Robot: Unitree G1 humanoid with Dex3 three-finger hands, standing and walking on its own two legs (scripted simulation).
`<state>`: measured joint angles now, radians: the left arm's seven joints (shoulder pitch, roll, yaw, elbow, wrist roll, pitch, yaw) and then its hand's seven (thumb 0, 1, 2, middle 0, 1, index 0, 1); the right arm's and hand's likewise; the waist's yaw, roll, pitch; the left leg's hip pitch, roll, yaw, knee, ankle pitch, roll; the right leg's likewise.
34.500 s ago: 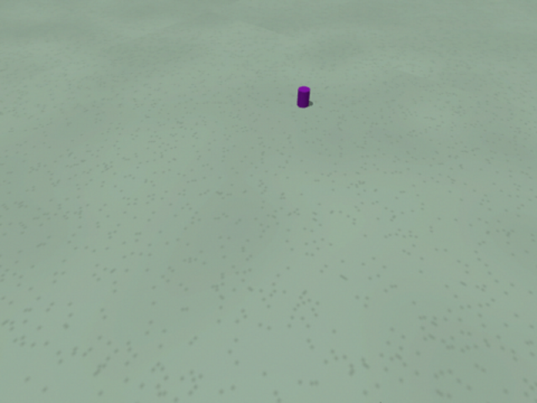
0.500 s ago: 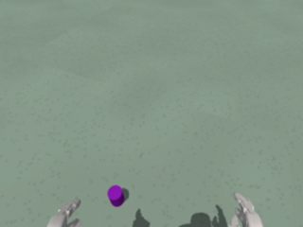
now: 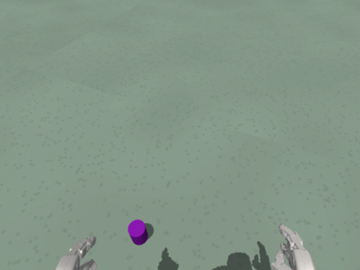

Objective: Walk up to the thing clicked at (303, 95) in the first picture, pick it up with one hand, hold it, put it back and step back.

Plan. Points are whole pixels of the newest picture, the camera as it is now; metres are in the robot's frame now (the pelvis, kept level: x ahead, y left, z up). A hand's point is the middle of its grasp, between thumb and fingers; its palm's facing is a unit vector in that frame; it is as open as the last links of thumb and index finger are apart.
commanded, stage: home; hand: left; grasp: from above
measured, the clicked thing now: (138, 232) +0.46 +0.21 -0.65
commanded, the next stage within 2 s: stand in 0.82 s
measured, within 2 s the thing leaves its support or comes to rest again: neither
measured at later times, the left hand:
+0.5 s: hand out of the picture +0.17 +0.18 -0.04, palm faces +0.05 -0.98 -0.21, open 7.4 cm
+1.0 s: hand out of the picture +0.17 +0.19 -0.07, palm faces +0.02 -0.96 -0.29, open 7.4 cm
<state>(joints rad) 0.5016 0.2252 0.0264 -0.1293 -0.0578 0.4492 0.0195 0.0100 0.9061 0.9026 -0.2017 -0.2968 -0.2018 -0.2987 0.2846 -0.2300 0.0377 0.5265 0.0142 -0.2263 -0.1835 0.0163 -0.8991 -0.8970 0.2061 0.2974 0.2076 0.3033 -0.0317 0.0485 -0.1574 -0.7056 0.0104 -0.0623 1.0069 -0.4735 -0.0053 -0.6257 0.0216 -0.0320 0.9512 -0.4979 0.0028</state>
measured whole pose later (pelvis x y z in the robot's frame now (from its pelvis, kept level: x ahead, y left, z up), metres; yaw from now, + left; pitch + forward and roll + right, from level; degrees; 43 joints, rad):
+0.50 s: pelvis +0.01 +0.00 +0.00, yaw +0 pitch +11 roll -2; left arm 0.51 0.23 0.03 -0.14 -0.06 0.45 0.02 0.01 0.91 0.90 -0.20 -0.30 -0.20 -0.30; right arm 0.29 -0.23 0.03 0.52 0.01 -0.21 -0.18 0.02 -0.90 -0.90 0.21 0.30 0.21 0.30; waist -0.03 0.05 -0.16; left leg -0.71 0.01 -0.06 1.01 -0.49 0.00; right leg -0.62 0.02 -0.03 0.95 -0.51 0.00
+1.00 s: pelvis +0.00 +0.00 +0.01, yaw +0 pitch +6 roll -1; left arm 0.33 0.26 0.00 0.19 0.02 0.22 0.04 0.01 0.90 0.90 -0.20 -0.30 -0.20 -0.30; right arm 0.20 -0.25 0.02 0.67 -0.07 -0.12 -0.10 0.01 -0.90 -0.90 0.21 0.30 0.21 0.30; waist 0.01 0.01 -0.05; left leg -0.58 0.00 -0.04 0.94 -0.46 0.00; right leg -0.52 0.00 -0.01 0.91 -0.49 0.00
